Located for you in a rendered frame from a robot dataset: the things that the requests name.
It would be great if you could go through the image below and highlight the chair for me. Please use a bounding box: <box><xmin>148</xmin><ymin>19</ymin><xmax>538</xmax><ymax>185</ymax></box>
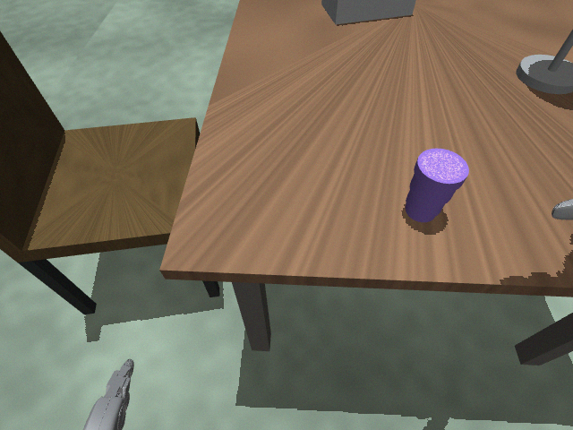
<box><xmin>0</xmin><ymin>31</ymin><xmax>219</xmax><ymax>314</ymax></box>

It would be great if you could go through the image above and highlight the right robot hand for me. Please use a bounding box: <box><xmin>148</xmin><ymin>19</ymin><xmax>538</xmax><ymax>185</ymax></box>
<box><xmin>552</xmin><ymin>199</ymin><xmax>573</xmax><ymax>219</ymax></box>

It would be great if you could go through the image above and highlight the left robot hand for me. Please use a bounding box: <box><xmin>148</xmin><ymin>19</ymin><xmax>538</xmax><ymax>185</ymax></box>
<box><xmin>83</xmin><ymin>359</ymin><xmax>134</xmax><ymax>430</ymax></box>

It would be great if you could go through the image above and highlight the table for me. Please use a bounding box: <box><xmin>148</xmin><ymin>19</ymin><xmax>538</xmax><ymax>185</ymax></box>
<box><xmin>159</xmin><ymin>0</ymin><xmax>573</xmax><ymax>366</ymax></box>

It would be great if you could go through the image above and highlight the desk lamp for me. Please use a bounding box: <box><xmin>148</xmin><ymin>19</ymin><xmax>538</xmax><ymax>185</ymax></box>
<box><xmin>517</xmin><ymin>30</ymin><xmax>573</xmax><ymax>94</ymax></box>

